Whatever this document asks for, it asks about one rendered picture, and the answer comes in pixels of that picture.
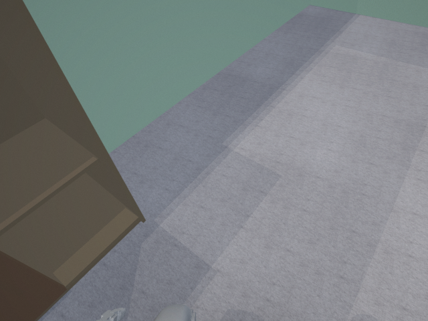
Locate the wardrobe door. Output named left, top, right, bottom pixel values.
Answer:
left=0, top=251, right=67, bottom=321

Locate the robot left hand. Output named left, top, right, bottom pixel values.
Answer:
left=96, top=308, right=126, bottom=321

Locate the robot left thigh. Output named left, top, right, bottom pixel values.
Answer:
left=154, top=304, right=196, bottom=321

